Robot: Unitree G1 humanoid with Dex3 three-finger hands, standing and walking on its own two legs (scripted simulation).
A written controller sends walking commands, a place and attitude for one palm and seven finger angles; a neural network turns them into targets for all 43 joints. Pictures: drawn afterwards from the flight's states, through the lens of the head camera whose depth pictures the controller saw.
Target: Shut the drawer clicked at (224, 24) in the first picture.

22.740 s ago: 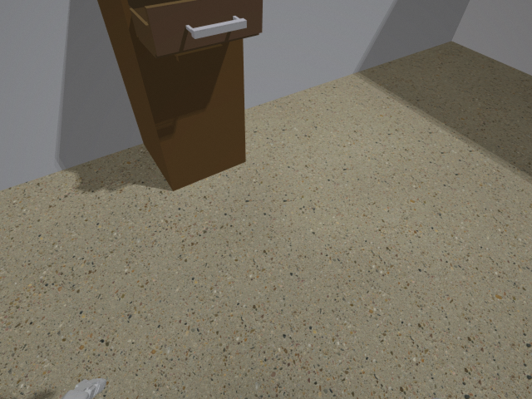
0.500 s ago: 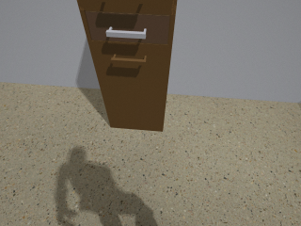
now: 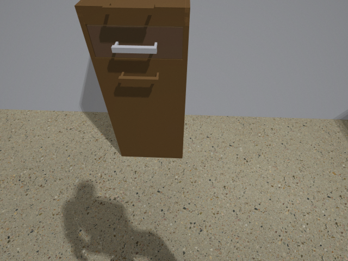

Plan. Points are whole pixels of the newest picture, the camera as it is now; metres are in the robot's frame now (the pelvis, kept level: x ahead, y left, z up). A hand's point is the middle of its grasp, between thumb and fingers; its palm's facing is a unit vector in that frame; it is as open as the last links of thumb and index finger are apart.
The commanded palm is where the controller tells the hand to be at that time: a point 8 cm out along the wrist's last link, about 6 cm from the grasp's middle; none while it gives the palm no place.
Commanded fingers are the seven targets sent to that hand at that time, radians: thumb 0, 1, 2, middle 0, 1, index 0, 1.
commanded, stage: let the arm hang, fingers relaxed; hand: left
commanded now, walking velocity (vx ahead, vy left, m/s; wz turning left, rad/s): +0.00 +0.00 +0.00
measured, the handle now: (135, 46) +0.88 +0.21 +0.07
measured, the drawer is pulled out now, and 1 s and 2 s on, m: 0.00 0.00 0.00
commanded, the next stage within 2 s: look to check the result in 0.10 s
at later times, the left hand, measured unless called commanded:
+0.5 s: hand out of the picture +0.01 +0.17 -0.17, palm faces +0.02 -0.98 -0.21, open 7.4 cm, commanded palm none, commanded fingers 0.00 0.90 0.90 -0.20 -0.30 -0.20 -0.30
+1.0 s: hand out of the picture +0.04 +0.18 -0.17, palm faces +0.01 -0.97 -0.22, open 7.4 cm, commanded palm none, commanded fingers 0.00 0.90 0.90 -0.20 -0.30 -0.20 -0.30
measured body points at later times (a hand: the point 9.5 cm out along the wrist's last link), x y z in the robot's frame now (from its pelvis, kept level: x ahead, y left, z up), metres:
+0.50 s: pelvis +0.02 -0.01 +0.00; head +0.03 -0.02 +0.45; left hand +0.01 +0.22 -0.15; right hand +0.01 -0.23 -0.16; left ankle +0.05 +0.12 -0.74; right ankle +0.02 -0.10 -0.74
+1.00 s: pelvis +0.03 -0.01 +0.00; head +0.04 -0.02 +0.45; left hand +0.04 +0.23 -0.15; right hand +0.03 -0.23 -0.16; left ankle +0.05 +0.12 -0.74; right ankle +0.02 -0.10 -0.74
